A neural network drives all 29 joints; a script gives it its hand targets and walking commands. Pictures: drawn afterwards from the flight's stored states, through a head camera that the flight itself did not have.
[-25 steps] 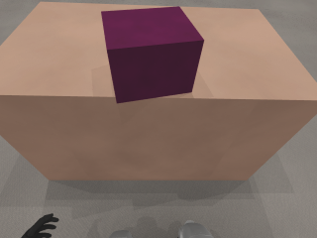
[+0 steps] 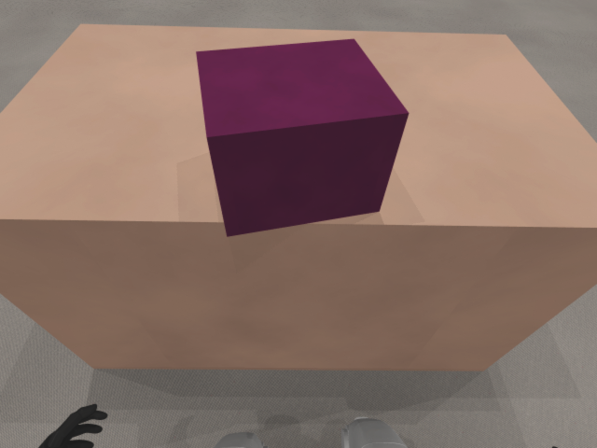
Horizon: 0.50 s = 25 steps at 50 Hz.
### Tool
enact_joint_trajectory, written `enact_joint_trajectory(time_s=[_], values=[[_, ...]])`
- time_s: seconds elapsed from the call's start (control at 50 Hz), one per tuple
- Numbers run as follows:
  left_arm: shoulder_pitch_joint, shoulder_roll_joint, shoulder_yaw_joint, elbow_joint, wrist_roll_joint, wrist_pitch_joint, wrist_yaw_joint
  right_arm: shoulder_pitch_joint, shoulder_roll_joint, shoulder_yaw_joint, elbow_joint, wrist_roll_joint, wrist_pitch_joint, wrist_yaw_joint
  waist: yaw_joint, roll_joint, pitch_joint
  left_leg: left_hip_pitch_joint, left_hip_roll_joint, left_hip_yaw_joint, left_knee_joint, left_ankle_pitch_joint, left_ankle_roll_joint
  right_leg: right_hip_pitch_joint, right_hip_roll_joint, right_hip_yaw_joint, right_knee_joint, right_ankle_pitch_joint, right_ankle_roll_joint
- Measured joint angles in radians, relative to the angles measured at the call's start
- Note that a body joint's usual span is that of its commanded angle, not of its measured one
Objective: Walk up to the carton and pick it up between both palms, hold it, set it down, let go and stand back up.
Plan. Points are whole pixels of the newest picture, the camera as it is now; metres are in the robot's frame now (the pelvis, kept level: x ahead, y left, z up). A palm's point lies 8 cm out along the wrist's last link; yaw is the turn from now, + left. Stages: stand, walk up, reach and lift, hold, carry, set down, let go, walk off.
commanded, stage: walk up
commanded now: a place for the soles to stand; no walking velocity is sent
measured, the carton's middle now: (292, 135) +0.55 +0.04 +0.11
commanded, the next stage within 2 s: none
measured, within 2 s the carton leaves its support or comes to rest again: neither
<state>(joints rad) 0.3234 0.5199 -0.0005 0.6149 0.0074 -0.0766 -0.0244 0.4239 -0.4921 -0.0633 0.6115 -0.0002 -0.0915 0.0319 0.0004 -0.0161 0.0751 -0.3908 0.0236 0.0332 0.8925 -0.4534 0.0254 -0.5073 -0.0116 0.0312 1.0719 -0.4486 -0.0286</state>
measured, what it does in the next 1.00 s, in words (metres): steps on the spot: right foot, then left foot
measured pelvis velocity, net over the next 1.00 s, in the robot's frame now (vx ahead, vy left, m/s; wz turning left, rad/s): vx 0.07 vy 0.00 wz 0.01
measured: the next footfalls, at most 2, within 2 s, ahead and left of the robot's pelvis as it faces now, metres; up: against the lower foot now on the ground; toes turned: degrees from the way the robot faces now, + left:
right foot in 0.10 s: +0.13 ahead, -0.15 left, +0.00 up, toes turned +0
left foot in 0.40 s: +0.14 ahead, +0.11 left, +0.00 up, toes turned +2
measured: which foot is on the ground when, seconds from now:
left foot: down 0.00-0.14, up 0.16-0.38, down 0.40-1.00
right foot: up 0.00-0.08, down 0.10-0.40, up 0.42-0.66, down 0.68-1.00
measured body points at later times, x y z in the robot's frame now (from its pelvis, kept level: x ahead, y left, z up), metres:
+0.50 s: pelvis +0.05 +0.02 +0.00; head +0.06 +0.02 +0.45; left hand +0.16 +0.36 -0.06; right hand +0.14 -0.32 -0.08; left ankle +0.10 +0.12 -0.70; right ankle +0.08 -0.12 -0.66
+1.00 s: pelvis +0.07 +0.00 -0.01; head +0.07 +0.00 +0.44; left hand +0.18 +0.33 -0.08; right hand +0.17 -0.33 -0.08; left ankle +0.11 +0.11 -0.70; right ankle +0.15 -0.13 -0.69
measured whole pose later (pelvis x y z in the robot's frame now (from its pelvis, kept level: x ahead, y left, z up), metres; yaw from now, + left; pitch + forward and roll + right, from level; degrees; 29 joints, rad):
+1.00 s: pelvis +0.07 +0.00 -0.01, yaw +1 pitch -4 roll +0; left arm 0.34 0.49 0.00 0.62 0.01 -0.07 0.00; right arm 0.39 -0.47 -0.06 0.61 0.00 -0.05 0.02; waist 0.00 0.01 0.06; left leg -0.42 0.02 0.04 0.94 -0.45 0.02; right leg -0.50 -0.01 0.02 0.95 -0.43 -0.02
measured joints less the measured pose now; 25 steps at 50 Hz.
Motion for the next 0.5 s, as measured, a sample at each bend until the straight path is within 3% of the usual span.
enact_joint_trajectory(time_s=[0.08,0.12,0.16,0.22,0.3,0.36,0.42,0.5], values=[[0.0,-0.013,0.0,0.0,-0.003,0.0,0.0,-0.001,-0.002,0.0,0.0,0.0,0.006,0.0,0.0,-0.014,-0.001,0.0,0.007,0.0,0.001,-0.016,-0.002,0.006,-0.011,-0.002,-0.169,-0.006,0.0],[0.003,-0.027,0.0,0.0,-0.004,-0.005,0.0,-0.011,-0.004,0.0,0.001,0.0,0.019,0.001,0.0,-0.003,-0.001,0.001,0.027,-0.001,0.017,-0.031,-0.002,0.016,0.006,-0.006,-0.231,0.115,0.012],[0.011,-0.035,0.0,0.0,-0.003,-0.016,0.002,-0.023,0.003,0.0,0.001,0.0,0.029,0.002,0.0,0.009,0.0,-0.012,0.043,0.001,0.087,-0.033,-0.002,0.026,0.025,-0.009,-0.218,0.125,0.025],[0.012,-0.038,0.0,0.0,-0.003,-0.017,0.008,-0.029,0.008,0.0,0.0,0.0,0.042,0.002,0.0,0.011,-0.001,-0.046,0.005,0.001,0.202,-0.044,-0.002,0.065,0.004,-0.008,-0.217,0.092,0.019],[0.011,-0.016,0.0,0.0,-0.001,-0.017,0.014,-0.058,-0.008,0.0,0.0,0.0,0.041,0.01,0.0,0.038,-0.001,-0.082,0.01,-0.001,0.198,-0.044,-0.002,0.081,-0.011,-0.009,-0.227,0.082,0.015],[0.012,0.009,0.0,0.0,0.003,-0.017,0.014,-0.061,-0.01,0.0,0.0,0.0,0.04,0.02,-0.001,0.05,-0.001,-0.077,0.015,-0.001,0.101,-0.045,-0.002,0.081,-0.023,-0.01,-0.227,0.071,0.015],[0.009,0.031,0.0,0.001,0.004,-0.014,0.014,-0.031,-0.009,-0.001,0.0,0.0,0.018,0.016,-0.001,0.042,0.002,-0.051,-0.009,0.003,-0.01,0.046,-0.002,0.069,-0.046,-0.005,-0.148,0.022,-0.004],[0.008,0.011,0.0,0.0,0.002,0.002,0.018,0.005,0.003,-0.001,0.001,0.0,0.024,0.005,-0.001,0.038,-0.01,-0.032,-0.012,0.002,0.017,0.032,0.005,0.021,0.004,-0.005,0.039,-0.002,-0.007]])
